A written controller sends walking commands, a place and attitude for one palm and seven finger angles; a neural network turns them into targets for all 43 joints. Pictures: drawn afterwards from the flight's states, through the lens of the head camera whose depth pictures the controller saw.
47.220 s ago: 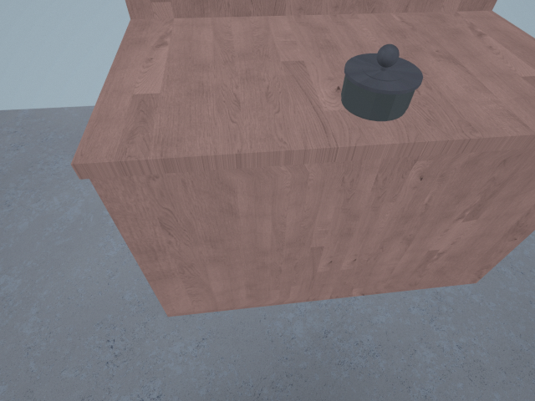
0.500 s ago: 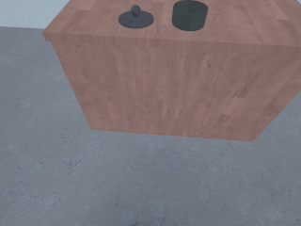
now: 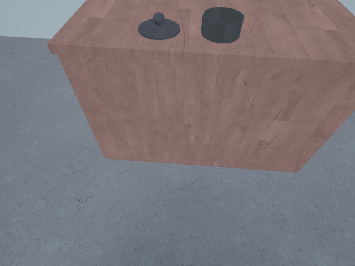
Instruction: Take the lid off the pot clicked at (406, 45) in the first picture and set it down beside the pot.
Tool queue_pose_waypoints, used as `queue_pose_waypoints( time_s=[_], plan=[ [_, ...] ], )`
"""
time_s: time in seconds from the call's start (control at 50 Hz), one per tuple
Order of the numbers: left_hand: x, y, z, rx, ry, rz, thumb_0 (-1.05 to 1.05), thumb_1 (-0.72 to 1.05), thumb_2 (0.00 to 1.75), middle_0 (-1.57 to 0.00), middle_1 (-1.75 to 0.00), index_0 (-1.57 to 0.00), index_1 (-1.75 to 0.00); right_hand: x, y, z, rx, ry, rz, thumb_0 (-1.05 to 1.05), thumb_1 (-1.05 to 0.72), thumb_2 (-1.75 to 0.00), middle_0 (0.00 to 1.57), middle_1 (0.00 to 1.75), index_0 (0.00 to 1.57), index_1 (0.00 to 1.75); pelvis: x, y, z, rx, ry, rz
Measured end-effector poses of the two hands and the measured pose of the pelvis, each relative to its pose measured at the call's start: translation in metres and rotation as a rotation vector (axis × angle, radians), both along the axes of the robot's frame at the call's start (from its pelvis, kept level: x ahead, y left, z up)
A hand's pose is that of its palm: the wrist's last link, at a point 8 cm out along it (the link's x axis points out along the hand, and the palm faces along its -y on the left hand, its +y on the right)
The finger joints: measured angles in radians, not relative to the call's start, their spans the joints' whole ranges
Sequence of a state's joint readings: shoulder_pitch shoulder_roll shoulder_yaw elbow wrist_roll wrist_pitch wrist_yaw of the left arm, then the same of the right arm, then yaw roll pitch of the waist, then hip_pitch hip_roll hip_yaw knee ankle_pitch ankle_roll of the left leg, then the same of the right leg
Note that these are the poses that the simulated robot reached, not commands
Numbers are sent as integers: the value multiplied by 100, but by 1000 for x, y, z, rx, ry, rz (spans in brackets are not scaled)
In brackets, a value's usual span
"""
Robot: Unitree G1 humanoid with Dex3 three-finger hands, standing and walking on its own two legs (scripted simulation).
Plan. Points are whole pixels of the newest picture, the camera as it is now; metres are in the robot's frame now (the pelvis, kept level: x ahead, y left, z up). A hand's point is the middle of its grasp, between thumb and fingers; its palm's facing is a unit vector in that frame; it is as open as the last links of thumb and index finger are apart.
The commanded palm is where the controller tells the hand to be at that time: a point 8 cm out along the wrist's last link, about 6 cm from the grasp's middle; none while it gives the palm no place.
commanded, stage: let the arm hang, fingers relaxed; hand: left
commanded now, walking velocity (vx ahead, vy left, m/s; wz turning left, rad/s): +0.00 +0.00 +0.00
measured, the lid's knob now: (158, 19) +0.93 +0.11 +0.11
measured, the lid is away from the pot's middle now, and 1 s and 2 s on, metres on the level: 0.24 0.24 0.24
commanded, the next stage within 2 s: look to check the result in 0.26 s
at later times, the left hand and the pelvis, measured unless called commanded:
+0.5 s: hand out of the picture -0.03 +0.17 -0.18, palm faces +0.01 -0.98 -0.19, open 7.4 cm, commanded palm none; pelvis -0.02 +0.01 +0.00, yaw +0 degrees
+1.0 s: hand out of the picture -0.06 +0.16 -0.18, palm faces +0.03 -0.98 -0.18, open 7.4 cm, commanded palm none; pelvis -0.03 +0.00 +0.00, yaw +1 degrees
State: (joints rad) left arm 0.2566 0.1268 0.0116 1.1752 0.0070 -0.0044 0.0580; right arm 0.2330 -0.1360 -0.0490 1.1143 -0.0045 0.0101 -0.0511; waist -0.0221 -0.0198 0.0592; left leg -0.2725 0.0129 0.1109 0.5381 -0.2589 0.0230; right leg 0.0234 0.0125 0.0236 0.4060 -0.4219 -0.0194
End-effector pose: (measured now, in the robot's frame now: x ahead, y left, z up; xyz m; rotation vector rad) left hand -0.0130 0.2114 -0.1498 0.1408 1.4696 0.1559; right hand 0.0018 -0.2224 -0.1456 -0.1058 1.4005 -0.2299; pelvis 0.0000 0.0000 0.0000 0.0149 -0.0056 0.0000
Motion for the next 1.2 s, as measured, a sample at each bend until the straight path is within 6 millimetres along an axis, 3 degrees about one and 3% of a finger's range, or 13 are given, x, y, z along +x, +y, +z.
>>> queue_pose_waypoints(
  time_s=[0.2, 0.58, 0.88, 1.2],
  plan=[
    [-1, 10, 2, 9, -10, -14, 1, 91, 90, -20, -30, -20, -30, -16, 6, 1, 11, 26, -3, 0, -92, -90, 20, 30, 20, 30, -6, 4, 2, -3, -4, 1],
    [-29, 9, 5, -4, 6, -7, 1, 91, 90, -20, -30, -20, -30, -42, 15, 2, 30, 42, 6, 0, -91, -90, 20, 30, 20, 30, -24, 8, 4, -8, -13, 9],
    [-49, 3, 5, -11, 25, 10, 1, 91, 90, -20, -30, -20, -30, -48, 13, 3, 30, 41, 15, 0, -91, -90, 20, 30, 20, 30, -31, 5, 4, -11, -13, 16],
    [-50, -2, 4, -17, 17, 18, 1, 91, 90, -20, -30, -20, -30, -48, 10, 3, 27, 41, 19, 0, -91, -90, 20, 30, 20, 30, -32, 2, 4, -14, -12, 21]
  ],
)
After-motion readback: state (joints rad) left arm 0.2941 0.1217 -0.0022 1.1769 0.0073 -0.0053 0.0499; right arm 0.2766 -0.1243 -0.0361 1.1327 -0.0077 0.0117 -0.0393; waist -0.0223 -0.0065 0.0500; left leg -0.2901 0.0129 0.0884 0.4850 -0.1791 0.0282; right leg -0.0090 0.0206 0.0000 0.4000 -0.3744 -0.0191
